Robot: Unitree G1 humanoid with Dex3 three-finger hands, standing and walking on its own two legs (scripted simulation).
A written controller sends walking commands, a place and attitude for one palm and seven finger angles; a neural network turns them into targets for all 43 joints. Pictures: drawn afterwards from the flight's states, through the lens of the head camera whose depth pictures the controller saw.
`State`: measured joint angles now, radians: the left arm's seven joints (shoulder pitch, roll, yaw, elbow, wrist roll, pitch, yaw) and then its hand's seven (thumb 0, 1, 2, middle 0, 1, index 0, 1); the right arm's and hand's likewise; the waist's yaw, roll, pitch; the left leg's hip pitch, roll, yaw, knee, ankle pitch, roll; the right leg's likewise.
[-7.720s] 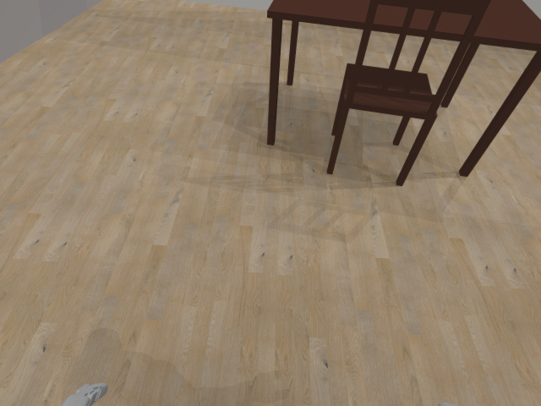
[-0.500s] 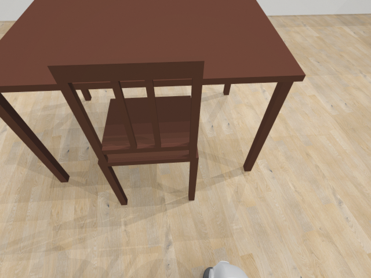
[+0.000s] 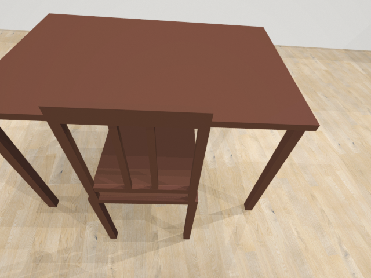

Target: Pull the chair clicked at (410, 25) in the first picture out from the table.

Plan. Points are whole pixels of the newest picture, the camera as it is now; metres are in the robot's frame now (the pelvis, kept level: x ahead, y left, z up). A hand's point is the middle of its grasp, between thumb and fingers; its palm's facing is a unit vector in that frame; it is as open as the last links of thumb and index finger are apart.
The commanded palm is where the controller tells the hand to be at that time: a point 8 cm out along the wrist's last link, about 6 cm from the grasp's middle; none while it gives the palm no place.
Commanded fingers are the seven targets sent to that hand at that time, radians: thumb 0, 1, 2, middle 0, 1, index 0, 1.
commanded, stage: come to a stop and stand still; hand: left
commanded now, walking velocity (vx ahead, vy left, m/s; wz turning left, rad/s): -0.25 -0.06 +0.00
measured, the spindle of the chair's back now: (122, 160) +0.43 +0.22 -0.08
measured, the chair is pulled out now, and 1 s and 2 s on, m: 0.00 0.00 0.00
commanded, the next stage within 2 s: look again from close up in 0.90 s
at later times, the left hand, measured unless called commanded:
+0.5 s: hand out of the picture -0.03 +0.14 -0.16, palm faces +0.01 -0.96 -0.27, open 7.4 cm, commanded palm none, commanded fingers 0.00 0.90 0.90 -0.20 -0.30 -0.20 -0.30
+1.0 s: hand out of the picture -0.08 +0.10 -0.17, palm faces +0.04 -0.98 -0.17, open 7.3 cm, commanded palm none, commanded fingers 0.00 0.90 0.90 -0.20 -0.30 -0.20 -0.30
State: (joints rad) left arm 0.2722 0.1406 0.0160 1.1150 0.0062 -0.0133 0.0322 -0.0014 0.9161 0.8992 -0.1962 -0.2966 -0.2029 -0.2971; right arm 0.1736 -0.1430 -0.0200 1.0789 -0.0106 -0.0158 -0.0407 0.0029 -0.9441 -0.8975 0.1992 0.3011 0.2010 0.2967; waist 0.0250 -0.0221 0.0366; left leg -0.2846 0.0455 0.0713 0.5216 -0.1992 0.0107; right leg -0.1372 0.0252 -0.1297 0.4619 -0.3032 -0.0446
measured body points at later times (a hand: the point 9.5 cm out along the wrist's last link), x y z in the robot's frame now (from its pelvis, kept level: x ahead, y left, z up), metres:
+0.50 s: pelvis -0.05 -0.06 +0.00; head -0.05 -0.08 +0.45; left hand -0.03 +0.19 -0.14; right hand -0.01 -0.29 -0.17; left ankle -0.02 +0.10 -0.72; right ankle -0.07 -0.14 -0.74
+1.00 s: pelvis -0.07 -0.06 +0.01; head -0.06 -0.06 +0.46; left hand -0.09 +0.15 -0.15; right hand -0.11 -0.27 -0.16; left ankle -0.05 +0.09 -0.74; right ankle -0.07 -0.14 -0.74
